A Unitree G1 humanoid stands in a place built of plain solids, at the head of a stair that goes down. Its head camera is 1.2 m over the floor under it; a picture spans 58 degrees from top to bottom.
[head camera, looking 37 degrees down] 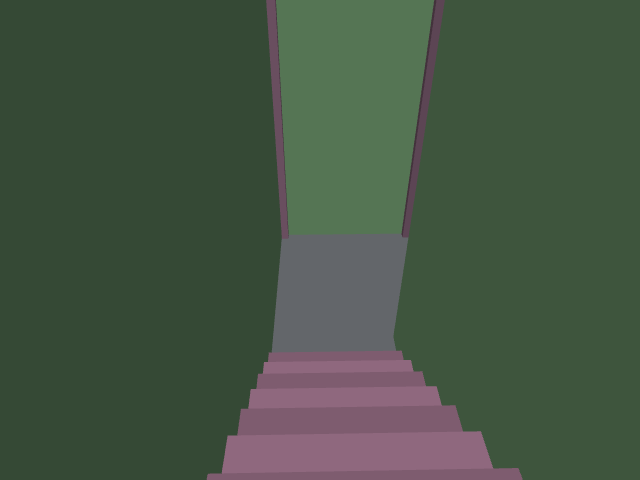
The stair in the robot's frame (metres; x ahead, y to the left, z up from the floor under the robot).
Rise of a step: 0.19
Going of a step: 0.23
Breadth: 0.98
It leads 1 degrees to the left of straight ahead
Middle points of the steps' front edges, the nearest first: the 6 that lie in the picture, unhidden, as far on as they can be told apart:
0.88 -0.13 -0.39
1.11 -0.13 -0.58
1.34 -0.12 -0.77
1.58 -0.12 -0.97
1.81 -0.12 -1.16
2.04 -0.11 -1.35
